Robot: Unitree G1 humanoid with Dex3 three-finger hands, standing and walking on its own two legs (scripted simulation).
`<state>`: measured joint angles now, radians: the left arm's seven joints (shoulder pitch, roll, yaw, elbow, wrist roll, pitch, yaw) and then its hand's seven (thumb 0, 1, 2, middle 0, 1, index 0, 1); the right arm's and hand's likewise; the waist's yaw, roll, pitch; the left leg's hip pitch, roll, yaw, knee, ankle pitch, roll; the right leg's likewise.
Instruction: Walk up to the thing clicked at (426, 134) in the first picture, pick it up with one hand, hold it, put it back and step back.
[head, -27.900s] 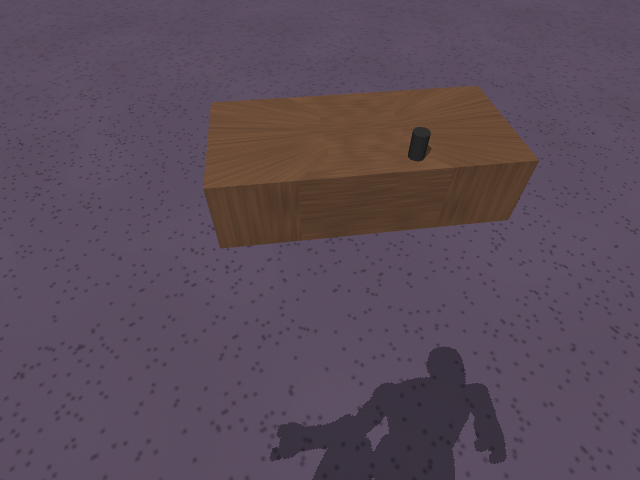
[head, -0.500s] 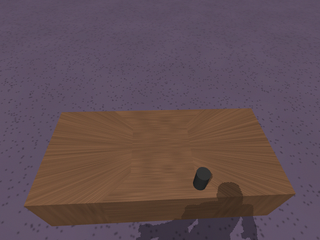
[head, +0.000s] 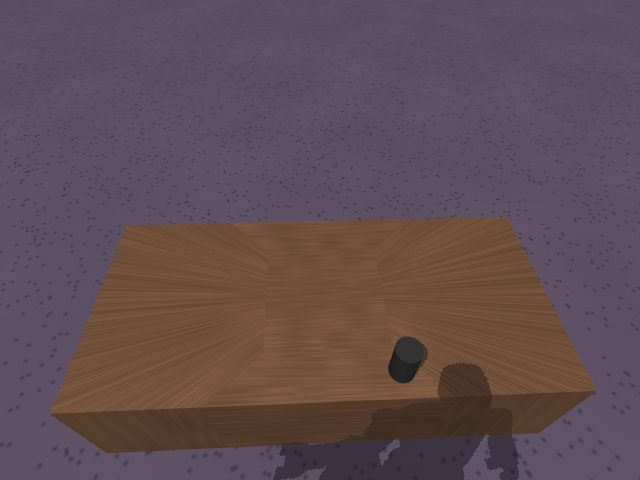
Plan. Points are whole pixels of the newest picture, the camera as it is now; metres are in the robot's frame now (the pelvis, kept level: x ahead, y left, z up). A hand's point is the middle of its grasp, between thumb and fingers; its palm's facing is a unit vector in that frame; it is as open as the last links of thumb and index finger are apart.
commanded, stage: stand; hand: right
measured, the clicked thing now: (405, 360) +0.46 -0.20 -0.40
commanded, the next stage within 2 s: step back in 0.44 s
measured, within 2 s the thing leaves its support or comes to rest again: neither
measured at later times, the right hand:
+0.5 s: hand out of the picture +0.07 -0.26 -0.16, palm faces -0.03 +0.94 -0.34, open 7.3 cm
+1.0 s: hand out of the picture -0.01 -0.23 -0.16, palm faces -0.02 +0.91 -0.42, open 7.3 cm
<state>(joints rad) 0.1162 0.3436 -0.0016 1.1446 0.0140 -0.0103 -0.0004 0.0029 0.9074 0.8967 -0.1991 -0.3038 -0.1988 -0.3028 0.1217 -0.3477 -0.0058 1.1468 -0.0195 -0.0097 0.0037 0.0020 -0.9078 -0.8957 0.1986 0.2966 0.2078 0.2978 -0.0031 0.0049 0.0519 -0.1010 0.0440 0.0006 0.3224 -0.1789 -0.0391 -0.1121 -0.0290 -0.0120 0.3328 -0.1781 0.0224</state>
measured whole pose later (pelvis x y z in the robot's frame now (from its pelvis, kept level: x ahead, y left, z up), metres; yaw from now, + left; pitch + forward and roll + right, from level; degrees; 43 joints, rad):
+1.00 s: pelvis -0.08 +0.04 -0.02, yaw -1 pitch -1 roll -2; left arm 0.07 0.39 0.06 0.88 0.01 0.06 0.02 0.00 0.91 0.90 -0.20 -0.30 -0.20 -0.30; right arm 0.17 -0.34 -0.05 0.87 -0.03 0.02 -0.01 0.00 -0.90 -0.90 0.20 0.30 0.21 0.30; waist -0.02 -0.04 0.21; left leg -0.32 0.01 0.01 0.63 -0.29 0.04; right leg -0.42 0.09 0.13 1.06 -0.53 0.02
